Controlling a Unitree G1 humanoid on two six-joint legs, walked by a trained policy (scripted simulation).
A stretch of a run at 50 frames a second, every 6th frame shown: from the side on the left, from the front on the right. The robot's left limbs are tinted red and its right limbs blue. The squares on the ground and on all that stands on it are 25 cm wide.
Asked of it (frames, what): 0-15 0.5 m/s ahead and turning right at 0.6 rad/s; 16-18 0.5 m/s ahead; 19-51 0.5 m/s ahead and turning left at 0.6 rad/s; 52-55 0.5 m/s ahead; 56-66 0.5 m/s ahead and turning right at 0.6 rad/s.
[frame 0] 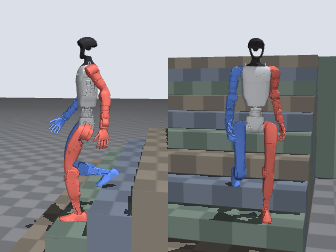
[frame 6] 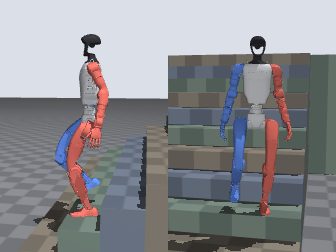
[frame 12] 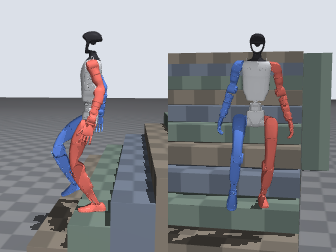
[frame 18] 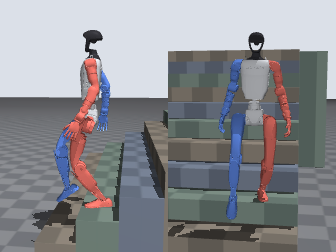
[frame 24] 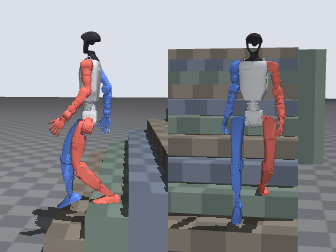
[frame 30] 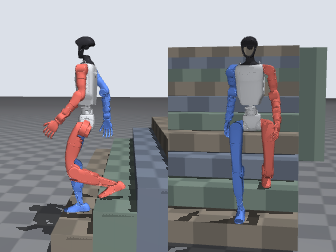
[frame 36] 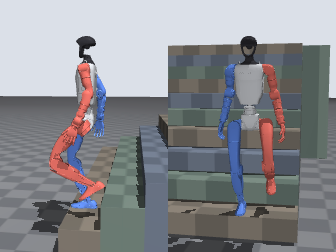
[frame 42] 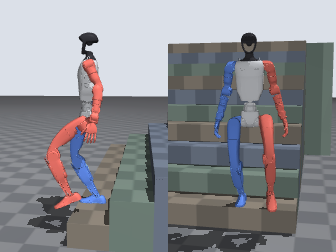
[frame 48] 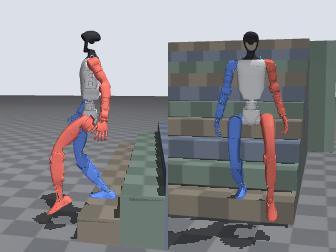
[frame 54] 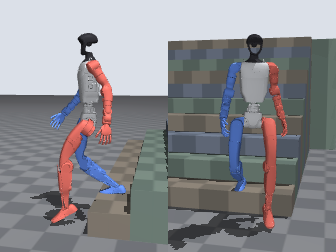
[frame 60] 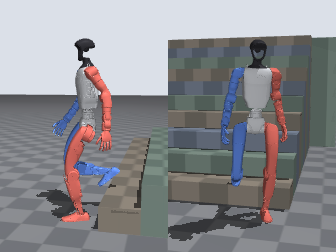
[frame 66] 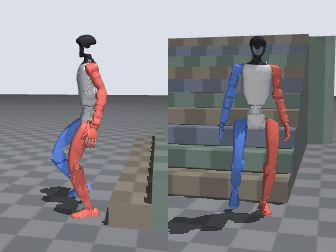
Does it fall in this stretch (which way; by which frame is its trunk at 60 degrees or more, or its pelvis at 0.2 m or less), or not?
no
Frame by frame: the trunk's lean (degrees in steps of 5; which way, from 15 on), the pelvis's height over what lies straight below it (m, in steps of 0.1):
0: 0, 0.8
6: 0, 0.8
12: 5, 0.7
18: 5, 0.7
24: 0, 0.9
30: 0, 0.8
36: 0, 0.8
42: 0, 0.7
48: 0, 0.7
54: 0, 0.8
60: 5, 0.8
66: 5, 0.8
